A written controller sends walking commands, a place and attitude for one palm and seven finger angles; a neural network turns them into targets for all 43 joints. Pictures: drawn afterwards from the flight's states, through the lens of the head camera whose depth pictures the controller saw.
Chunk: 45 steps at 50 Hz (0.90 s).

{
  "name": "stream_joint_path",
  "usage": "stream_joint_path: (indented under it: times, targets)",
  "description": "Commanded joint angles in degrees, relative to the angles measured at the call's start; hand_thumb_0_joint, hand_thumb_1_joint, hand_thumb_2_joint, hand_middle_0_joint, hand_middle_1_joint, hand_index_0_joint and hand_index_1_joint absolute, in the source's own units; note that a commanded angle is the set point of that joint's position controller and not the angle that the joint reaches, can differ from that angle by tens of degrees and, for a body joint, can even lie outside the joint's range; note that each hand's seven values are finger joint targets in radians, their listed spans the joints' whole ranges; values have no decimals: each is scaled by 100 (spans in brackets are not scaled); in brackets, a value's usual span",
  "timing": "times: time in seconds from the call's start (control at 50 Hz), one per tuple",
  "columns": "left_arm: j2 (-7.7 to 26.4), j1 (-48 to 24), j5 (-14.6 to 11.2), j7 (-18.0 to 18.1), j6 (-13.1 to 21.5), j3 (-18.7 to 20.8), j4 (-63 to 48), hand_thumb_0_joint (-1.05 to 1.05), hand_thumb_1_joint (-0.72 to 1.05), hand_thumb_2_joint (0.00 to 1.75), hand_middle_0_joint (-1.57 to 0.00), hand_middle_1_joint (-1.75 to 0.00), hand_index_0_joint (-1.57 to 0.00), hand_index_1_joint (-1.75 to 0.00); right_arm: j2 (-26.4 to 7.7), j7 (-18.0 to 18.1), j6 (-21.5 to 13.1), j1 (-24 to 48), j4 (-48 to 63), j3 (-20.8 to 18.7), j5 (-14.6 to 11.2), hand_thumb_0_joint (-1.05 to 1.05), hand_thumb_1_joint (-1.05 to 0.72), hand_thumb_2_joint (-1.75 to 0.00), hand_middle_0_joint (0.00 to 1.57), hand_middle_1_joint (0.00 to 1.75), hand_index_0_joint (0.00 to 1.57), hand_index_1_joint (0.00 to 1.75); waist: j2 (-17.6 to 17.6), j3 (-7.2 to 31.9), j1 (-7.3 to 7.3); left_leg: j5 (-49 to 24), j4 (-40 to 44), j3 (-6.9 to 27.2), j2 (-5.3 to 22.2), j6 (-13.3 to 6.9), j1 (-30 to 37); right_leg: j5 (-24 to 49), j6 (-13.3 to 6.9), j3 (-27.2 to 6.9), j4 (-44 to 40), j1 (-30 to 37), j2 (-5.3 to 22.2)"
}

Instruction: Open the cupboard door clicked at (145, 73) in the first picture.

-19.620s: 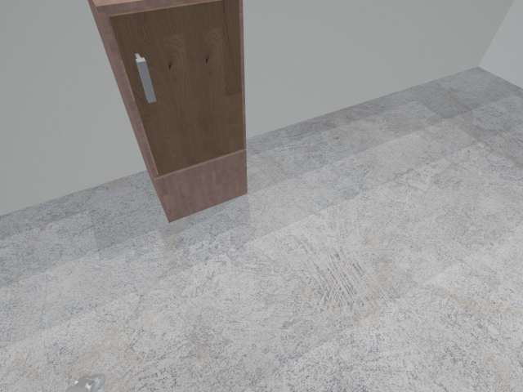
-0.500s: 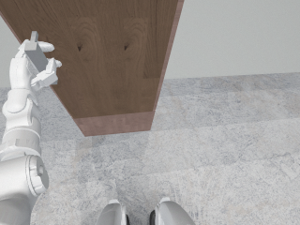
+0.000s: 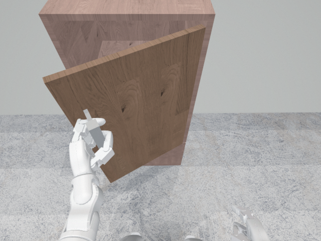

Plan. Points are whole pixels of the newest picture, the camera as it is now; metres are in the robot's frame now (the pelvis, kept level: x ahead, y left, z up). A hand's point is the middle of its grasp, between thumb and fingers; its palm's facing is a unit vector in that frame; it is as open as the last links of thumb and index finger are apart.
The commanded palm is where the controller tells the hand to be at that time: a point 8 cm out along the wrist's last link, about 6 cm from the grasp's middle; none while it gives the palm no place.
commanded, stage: pull the door open along its arc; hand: left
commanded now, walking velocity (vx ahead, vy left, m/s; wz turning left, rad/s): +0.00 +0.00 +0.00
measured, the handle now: (96, 132) +0.37 +0.18 +0.04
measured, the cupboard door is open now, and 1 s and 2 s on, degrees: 30 43 46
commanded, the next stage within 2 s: open thumb and fingers to let go in 0.28 s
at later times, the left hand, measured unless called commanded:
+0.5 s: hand (133, 167) +0.28 +0.08 +0.05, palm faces +0.49 -0.87 -0.03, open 6.4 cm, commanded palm +0.23 +0.12 +0.04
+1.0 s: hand (131, 167) +0.28 +0.08 +0.05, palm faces +0.43 -0.90 +0.00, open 13.7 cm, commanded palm +0.23 +0.13 +0.04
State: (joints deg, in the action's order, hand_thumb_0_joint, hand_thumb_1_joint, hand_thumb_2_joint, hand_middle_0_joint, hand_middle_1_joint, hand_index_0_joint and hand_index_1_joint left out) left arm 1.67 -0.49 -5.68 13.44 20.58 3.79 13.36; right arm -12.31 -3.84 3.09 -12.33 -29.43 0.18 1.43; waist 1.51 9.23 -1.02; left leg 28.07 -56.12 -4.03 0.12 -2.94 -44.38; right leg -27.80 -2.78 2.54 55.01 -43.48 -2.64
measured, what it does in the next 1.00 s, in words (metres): stands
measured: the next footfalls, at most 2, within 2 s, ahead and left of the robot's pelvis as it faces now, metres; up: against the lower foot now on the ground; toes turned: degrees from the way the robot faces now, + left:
none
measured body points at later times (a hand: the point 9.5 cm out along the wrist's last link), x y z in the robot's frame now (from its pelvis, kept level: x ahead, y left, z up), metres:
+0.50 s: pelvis -0.01 -0.05 +0.00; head +0.05 -0.07 +0.44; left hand +0.25 +0.12 +0.05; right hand +0.16 -0.27 -0.12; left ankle -0.01 +0.08 -0.68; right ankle -0.02 -0.09 -0.68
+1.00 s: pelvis -0.02 -0.04 +0.00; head +0.02 -0.06 +0.45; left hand +0.25 +0.13 +0.05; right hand +0.15 -0.26 -0.11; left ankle -0.01 +0.08 -0.68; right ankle -0.02 -0.09 -0.68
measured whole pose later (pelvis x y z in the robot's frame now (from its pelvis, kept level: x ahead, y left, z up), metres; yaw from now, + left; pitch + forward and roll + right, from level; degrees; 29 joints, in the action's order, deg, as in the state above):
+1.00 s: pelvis -0.02 -0.04 +0.00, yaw +4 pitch +13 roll +1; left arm -3.2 1.0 1.0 27.3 22.0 -5.3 17.1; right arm -11.6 -0.2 0.0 -11.7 -34.3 -0.4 3.7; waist 1.8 8.8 -0.3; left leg 25.0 -55.7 0.2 -0.9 0.3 -43.5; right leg -27.5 -6.0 6.9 56.2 -42.0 -1.6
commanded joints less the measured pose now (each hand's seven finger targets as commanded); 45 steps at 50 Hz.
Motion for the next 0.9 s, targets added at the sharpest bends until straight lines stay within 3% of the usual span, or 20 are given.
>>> stream_joint_path:
  times: [0.0, 0.02, 0.06, 0.14, 0.18, 0.26, 0.34, 0.36, 0.38, 0.46, 0.52, 0.54, 0.58, 0.62, 0.68, 0.7, 0.76, 0.8, 0.88]
  targets:
    - [601, 315, 270, 1174, 193, 598, -1385, 0, 90, 90, -40, -135, -40, -135, -549, 114, -118, 150, 700, -188, 80, 0, -90, -90, 20, 30, 20, 30, -534, 1369, 400, -2222, 609, 457, -56, 232, 706, 2707, 102, -153, -518, 1574, 131]
    - [541, 243, 362, 1303, 178, 495, -1513, 0, 90, 90, -40, -135, -40, -135, -507, 146, -108, 194, 675, -180, 93, 0, -90, -90, 20, 30, 20, 30, -439, 1395, 387, -2139, 595, 451, -79, 236, 742, 2669, 103, -213, -562, 1602, 143]
    - [438, 378, 518, 1464, 113, 291, -1489, 0, 90, 90, -40, -135, -40, -135, -467, 217, -78, 218, 664, -155, 132, 0, -90, -90, 20, 30, 20, 30, -571, 1226, 335, -1953, 615, 491, -90, 231, 713, 2543, 100, -276, -675, 1588, 145]
    - [109, 583, 773, 1547, 59, -180, -1630, 0, 90, 90, -40, -135, -40, -135, -360, 285, -84, 289, 636, -129, 180, 0, -90, -90, 20, 30, 20, 30, -226, 1232, 286, -1932, 608, 453, -119, 243, 838, 2786, 115, -369, -753, 1658, 233]
    - [-40, 797, 798, 1522, 27, -369, -1602, 0, 90, 90, -40, -135, -40, -135, -340, 307, -105, 321, 640, -116, 191, 0, -90, -90, 20, 30, 20, 30, -359, 1144, 240, -1841, 598, 479, -122, 236, 788, 2936, 158, -447, -840, 1728, 291]
    - [-555, 447, 836, 1492, 67, -1015, -1750, 0, 90, 90, -40, -135, -40, -135, -319, 329, -252, 309, 619, -123, 221, 0, -90, -90, 20, 30, 20, 30, -565, 1125, -8, -1696, 492, 542, -112, 232, 757, 3188, 266, -565, -918, 1707, 417]
    - [-891, 239, 970, 1528, 156, -1508, -1773, 0, 90, 90, -40, -135, -40, -135, -322, 315, -432, 322, 591, -140, 269, 0, -90, -90, 20, 30, 20, 30, -634, 1202, -88, -1518, 367, 587, -125, 242, 607, 3195, 351, -707, -918, 1618, 560]
    - [-676, -321, 1049, 1576, 173, -1407, -1607, 0, 90, 90, -40, -135, -40, -135, -354, 343, -446, 298, 487, -139, 270, 0, -90, -90, 20, 30, 20, 30, -824, 1011, -247, -1388, 294, 623, -107, 228, 451, 3016, 369, -793, -981, 1464, 594]
    - [-492, -464, 1103, 1601, 227, -1216, -1540, 0, 83, 87, -40, -134, -40, -134, -361, 372, -459, 321, 432, -170, 284, 0, -90, -90, 20, 30, 20, 30, -797, 1100, -163, -1297, 237, 614, -124, 236, 323, 2849, 386, -927, -992, 1508, 648]
    - [-311, -546, 1185, 1536, 328, -1088, -1364, 0, 55, 75, -38, -131, -38, -131, -336, 427, -490, 299, 340, -205, 260, 0, -90, -90, 20, 30, 20, 30, -816, 1345, -119, -1179, 158, 616, -152, 235, 73, 2828, 440, -1269, -1085, 1796, 806]
    - [-331, -619, 868, 1317, 321, -997, -1371, 0, 34, 66, -36, -129, -36, -129, -353, 466, -522, 323, 308, -196, 216, 0, -90, -90, 20, 30, 20, 30, -673, 1476, -69, -1145, 190, 581, -177, 249, 91, 2957, 480, -1334, -1175, 2018, 864]
    - [-291, -577, 758, 1250, 317, -904, -1319, 0, 27, 63, -35, -128, -35, -128, -374, 487, -524, 315, 280, -202, 200, 0, -90, -90, 20, 30, 20, 30, -797, 1499, -67, -1109, 212, 579, -178, 251, 68, 2909, 497, -1347, -1222, 2099, 870]
    - [-291, -665, 563, 1158, 300, -831, -1164, 0, 13, 57, -35, -127, -35, -127, -391, 512, -544, 390, 254, -175, 177, 0, -90, -90, 20, 30, 20, 30, -945, 1314, -92, -967, 216, 608, -175, 253, -47, 2737, 555, -1458, -1356, 2091, 906]
    - [-226, -854, 468, 1123, 346, -715, -1132, 0, -1, 51, -33, -125, -33, -125, -401, 519, -573, 417, 217, -179, 168, 0, -90, -90, 20, 30, 20, 30, -880, 1248, -84, -881, 235, 608, -181, 254, -62, 2481, 550, -1487, -1423, 2051, 920]
    - [-41, -885, 502, 1207, 451, -485, -1065, 0, -22, 42, -32, -123, -32, -123, -402, 500, -589, 420, 203, -199, 183, 0, -90, -90, 20, 30, 20, 30, -750, 1332, 0, -943, 271, 613, -169, 247, 0, 2331, 497, -1433, -1366, 2006, 890]
    - [-175, -889, 553, 1222, 487, -645, -1110, 0, -29, 39, -32, -122, -32, -122, -386, 478, -597, 422, 223, -198, 188, 0, -90, -90, 20, 30, 20, 30, -625, 1380, 5, -990, 292, 605, -180, 242, 57, 2343, 466, -1363, -1305, 1971, 865]
    - [-217, -771, 640, 1312, 480, -649, -806, 0, -50, 30, -30, -120, -30, -120, -405, 423, -606, 391, 236, -203, 201, 0, -90, -90, 20, 30, 20, 30, -786, 1250, -17, -1015, 300, 620, -163, 223, 83, 2293, 448, -1218, -1255, 1785, 800]
    - [-281, -973, 668, 1350, 513, -744, -863, 0, -50, 30, -30, -120, -30, -120, -402, 410, -603, 401, 268, -206, 205, 0, -90, -90, 20, 30, 20, 30, -757, 1230, -34, -971, 320, 601, -174, 220, 116, 2153, 436, -1173, -1251, 1710, 793]
    - [-313, -1036, 728, 1403, 533, -796, -910, 0, -50, 30, -27, -100, -27, -100, -404, 403, -598, 422, 306, -211, 203, 0, -90, -90, 20, 30, 20, 30, -668, 1295, -8, -1024, 333, 580, -172, 199, 245, 2021, 372, -1053, -1198, 1599, 721]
